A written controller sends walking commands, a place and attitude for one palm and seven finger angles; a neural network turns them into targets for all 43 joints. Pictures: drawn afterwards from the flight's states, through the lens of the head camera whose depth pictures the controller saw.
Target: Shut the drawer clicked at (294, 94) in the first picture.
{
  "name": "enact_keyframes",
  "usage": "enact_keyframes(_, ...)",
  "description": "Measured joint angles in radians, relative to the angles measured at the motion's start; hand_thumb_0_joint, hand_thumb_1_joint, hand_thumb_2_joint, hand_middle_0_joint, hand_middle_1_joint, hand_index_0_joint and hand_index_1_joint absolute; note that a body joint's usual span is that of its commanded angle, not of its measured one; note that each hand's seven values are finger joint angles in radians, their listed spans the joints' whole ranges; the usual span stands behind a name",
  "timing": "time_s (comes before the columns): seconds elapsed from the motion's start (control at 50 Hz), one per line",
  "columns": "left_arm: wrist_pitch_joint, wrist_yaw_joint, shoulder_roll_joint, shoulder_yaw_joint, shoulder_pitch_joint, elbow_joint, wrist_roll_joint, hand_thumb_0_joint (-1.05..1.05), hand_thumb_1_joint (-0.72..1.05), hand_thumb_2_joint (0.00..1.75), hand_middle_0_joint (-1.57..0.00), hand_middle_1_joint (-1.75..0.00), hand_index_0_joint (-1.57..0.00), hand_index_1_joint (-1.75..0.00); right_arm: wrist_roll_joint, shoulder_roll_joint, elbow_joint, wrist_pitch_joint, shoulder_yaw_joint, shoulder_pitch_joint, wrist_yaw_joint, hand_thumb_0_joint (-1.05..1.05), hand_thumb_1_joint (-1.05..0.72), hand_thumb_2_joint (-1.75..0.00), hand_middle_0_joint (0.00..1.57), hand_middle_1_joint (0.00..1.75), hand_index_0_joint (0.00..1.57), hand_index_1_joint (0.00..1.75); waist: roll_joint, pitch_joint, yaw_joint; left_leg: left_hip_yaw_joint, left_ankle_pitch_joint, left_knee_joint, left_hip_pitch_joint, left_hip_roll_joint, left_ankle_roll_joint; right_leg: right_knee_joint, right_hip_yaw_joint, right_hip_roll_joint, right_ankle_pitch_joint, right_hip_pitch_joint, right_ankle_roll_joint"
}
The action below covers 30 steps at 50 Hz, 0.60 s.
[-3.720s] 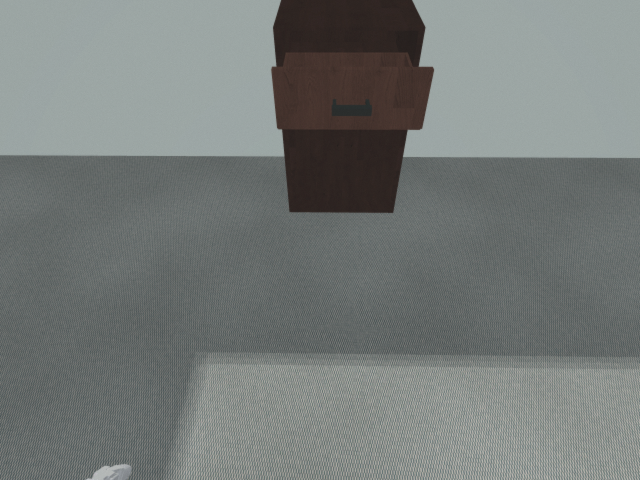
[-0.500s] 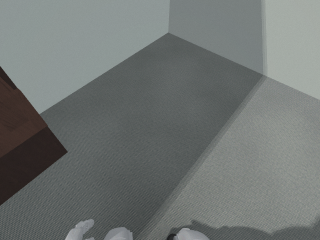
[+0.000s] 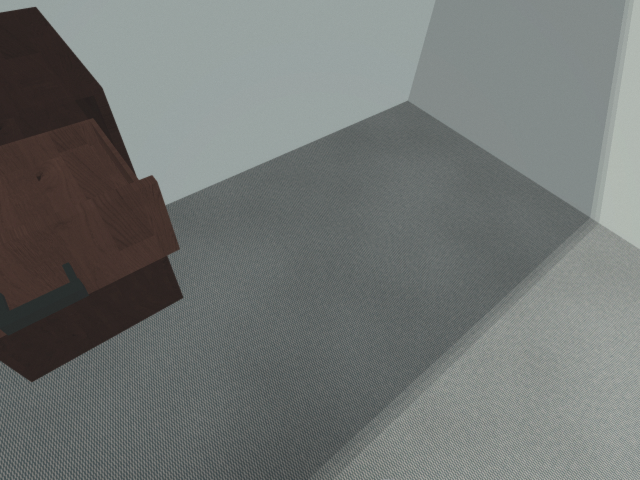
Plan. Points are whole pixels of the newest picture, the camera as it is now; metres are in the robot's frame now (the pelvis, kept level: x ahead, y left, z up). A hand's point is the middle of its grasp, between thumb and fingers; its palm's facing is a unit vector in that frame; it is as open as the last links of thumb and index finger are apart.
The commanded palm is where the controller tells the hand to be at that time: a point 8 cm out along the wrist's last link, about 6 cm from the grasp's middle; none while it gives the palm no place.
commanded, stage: turn to face it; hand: left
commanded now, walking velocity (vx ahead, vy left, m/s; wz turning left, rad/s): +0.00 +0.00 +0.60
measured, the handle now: (40, 295) +0.36 +0.44 -0.07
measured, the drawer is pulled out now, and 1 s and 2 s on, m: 0.30 0.30 0.30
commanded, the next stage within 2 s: take the last steps up to it in 1.20 s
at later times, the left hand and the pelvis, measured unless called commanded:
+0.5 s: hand out of the picture +0.00 +0.15 -0.15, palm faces +0.33 -0.90 -0.27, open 7.4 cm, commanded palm none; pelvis -0.02 -0.06 +0.00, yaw +19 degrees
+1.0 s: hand out of the picture -0.12 +0.22 -0.17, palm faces +0.58 -0.77 -0.27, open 7.4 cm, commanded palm none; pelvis -0.05 +0.00 +0.00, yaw +33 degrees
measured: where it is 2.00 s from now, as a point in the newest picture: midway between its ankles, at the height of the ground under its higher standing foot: outside the picture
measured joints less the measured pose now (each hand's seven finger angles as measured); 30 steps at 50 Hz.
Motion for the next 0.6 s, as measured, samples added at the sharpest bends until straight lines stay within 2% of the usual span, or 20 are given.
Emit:
enact_keyframes(0.08,0.009,0.006,0.015,0.007,-0.012,0.003,-0.005,0.01,0.91,0.90,-0.19,-0.30,-0.19,-0.30,0.001,-0.011,-0.006,0.000,-0.014,-0.004,0.000,0.01,-0.91,-0.90,0.21,0.30,0.21,0.30,0.014,0.018,-0.016,-0.035,0.024,-0.016,-0.019,-0.016,-0.005,-0.059,0.020,-0.002,-0.037,0.029,0.017)
enact_keyframes(0.16,0.009,0.009,0.013,0.004,-0.051,-0.014,-0.013,0.01,0.91,0.90,-0.19,-0.30,-0.19,-0.30,-0.001,-0.031,-0.008,0.010,-0.030,-0.009,0.002,0.01,-0.91,-0.90,0.21,0.30,0.21,0.30,0.040,0.027,-0.033,-0.084,0.038,-0.006,-0.046,-0.031,-0.020,-0.194,0.030,0.017,-0.069,0.083,0.015)
enact_keyframes(0.2,0.002,0.009,0.007,-0.001,-0.070,-0.030,-0.017,0.01,0.91,0.90,-0.19,-0.30,-0.19,-0.30,0.000,-0.045,-0.007,0.019,-0.038,-0.013,0.005,0.01,-0.91,-0.90,0.21,0.30,0.21,0.30,0.054,0.025,-0.038,-0.110,0.042,0.008,-0.062,-0.042,-0.032,-0.293,0.030,0.030,-0.046,0.123,0.009)
enact_keyframes(0.24,-0.010,0.009,0.001,-0.007,-0.080,-0.050,-0.019,0.01,0.91,0.90,-0.19,-0.30,-0.19,-0.30,0.003,-0.058,-0.009,0.029,-0.048,-0.013,0.008,0.01,-0.91,-0.90,0.21,0.30,0.21,0.30,0.059,0.016,-0.037,-0.133,0.038,0.037,-0.082,-0.061,-0.049,-0.444,0.021,0.034,0.030,0.188,-0.001)
enact_keyframes(0.26,-0.019,0.010,-0.002,-0.009,-0.080,-0.059,-0.015,0.01,0.91,0.90,-0.19,-0.30,-0.19,-0.30,0.007,-0.065,-0.010,0.034,-0.054,-0.015,0.010,0.01,-0.90,-0.90,0.21,0.30,0.21,0.30,0.061,0.010,-0.032,-0.132,0.007,0.077,-0.102,-0.067,-0.054,-0.502,0.013,0.029,0.072,0.211,-0.032)
enact_keyframes(0.28,-0.022,0.012,-0.013,-0.013,-0.082,-0.063,-0.010,0.01,0.91,0.90,-0.19,-0.30,-0.19,-0.30,0.008,-0.076,-0.007,0.041,-0.061,-0.021,0.011,0.01,-0.91,-0.90,0.21,0.30,0.21,0.30,0.074,0.011,-0.030,-0.125,-0.087,0.151,-0.128,-0.064,-0.062,-0.496,-0.002,0.030,0.083,0.214,-0.053)
enact_keyframes(0.32,-0.021,0.013,-0.030,-0.025,-0.075,-0.072,-0.004,0.01,0.91,0.90,-0.19,-0.30,-0.19,-0.30,0.002,-0.094,-0.006,0.051,-0.073,-0.027,0.015,0.01,-0.91,-0.90,0.20,0.30,0.21,0.30,0.083,0.003,-0.031,-0.079,-0.210,0.352,-0.189,-0.064,-0.071,-0.489,-0.032,0.013,0.071,0.232,-0.066)
enact_keyframes(0.38,-0.025,0.013,-0.044,-0.034,-0.055,-0.079,-0.002,0.01,0.91,0.90,-0.20,-0.30,-0.20,-0.30,-0.003,-0.112,-0.012,0.055,-0.080,-0.043,0.028,0.01,-0.91,-0.90,0.20,0.30,0.20,0.30,0.074,-0.002,-0.031,-0.015,-0.206,0.601,-0.247,-0.031,-0.090,-0.514,-0.065,-0.016,0.071,0.271,-0.064)
enact_keyframes(0.42,-0.031,0.012,-0.048,-0.039,-0.047,-0.081,0.000,0.01,0.91,0.90,-0.20,-0.30,-0.20,-0.30,-0.002,-0.117,-0.022,0.052,-0.082,-0.055,0.034,0.01,-0.91,-0.90,0.20,0.30,0.20,0.30,0.063,0.004,-0.034,0.008,-0.187,0.683,-0.259,-0.003,-0.103,-0.520,-0.089,-0.034,0.071,0.287,-0.063)
enact_keyframes(0.5,-0.040,0.008,-0.053,-0.048,-0.029,-0.088,0.005,0.01,0.90,0.90,-0.20,-0.30,-0.20,-0.30,-0.001,-0.121,-0.033,0.059,-0.078,-0.084,0.038,0.01,-0.91,-0.90,0.20,0.30,0.20,0.30,0.041,0.023,-0.026,0.031,-0.193,0.682,-0.236,0.041,-0.122,-0.510,-0.140,-0.065,0.059,0.299,-0.059)
enact_keyframes(0.6,-0.036,0.003,-0.040,-0.049,0.004,-0.087,0.012,0.01,0.90,0.90,-0.20,-0.30,-0.20,-0.30,0.003,-0.117,-0.046,0.064,-0.063,-0.139,0.042,0.01,-0.91,-0.90,0.20,0.29,0.20,0.30,0.018,0.055,0.002,0.071,-0.230,0.503,-0.156,0.062,-0.118,-0.473,-0.197,-0.102,0.037,0.284,-0.040)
